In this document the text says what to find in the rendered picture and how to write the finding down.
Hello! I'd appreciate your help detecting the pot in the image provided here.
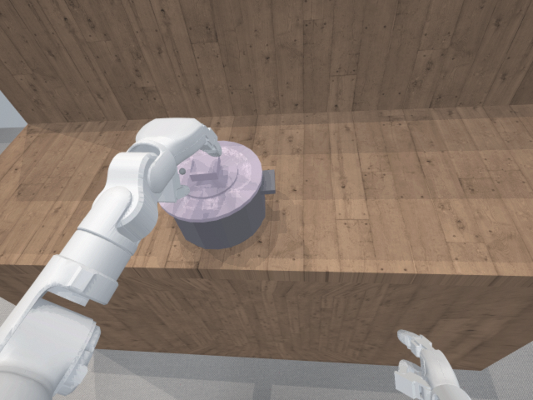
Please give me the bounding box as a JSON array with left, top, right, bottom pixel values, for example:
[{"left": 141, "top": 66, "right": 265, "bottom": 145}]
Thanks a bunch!
[{"left": 174, "top": 169, "right": 276, "bottom": 249}]

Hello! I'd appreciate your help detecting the lid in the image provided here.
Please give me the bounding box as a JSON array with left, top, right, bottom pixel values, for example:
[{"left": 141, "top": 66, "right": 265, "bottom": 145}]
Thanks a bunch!
[{"left": 160, "top": 141, "right": 263, "bottom": 223}]

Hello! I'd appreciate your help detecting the right robot hand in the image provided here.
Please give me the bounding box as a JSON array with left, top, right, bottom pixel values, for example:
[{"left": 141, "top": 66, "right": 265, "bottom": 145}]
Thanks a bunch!
[{"left": 394, "top": 329, "right": 460, "bottom": 400}]

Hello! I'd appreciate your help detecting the table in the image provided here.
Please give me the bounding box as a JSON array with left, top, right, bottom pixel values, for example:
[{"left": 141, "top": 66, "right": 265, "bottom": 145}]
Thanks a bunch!
[{"left": 0, "top": 0, "right": 533, "bottom": 371}]

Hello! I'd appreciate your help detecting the knob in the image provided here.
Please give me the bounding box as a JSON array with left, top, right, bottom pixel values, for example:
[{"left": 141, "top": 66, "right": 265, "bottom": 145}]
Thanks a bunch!
[{"left": 190, "top": 155, "right": 221, "bottom": 182}]

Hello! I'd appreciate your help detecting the robot left forearm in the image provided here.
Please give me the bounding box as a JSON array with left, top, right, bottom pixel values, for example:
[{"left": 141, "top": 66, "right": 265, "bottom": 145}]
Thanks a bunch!
[{"left": 0, "top": 140, "right": 177, "bottom": 352}]

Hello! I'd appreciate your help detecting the left robot hand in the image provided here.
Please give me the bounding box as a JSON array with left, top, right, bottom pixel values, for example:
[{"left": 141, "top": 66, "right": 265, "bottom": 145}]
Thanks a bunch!
[{"left": 136, "top": 117, "right": 222, "bottom": 203}]

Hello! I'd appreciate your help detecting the left robot upper arm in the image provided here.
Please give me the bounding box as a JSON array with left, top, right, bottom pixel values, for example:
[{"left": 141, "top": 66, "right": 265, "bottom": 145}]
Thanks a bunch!
[{"left": 0, "top": 298, "right": 101, "bottom": 400}]

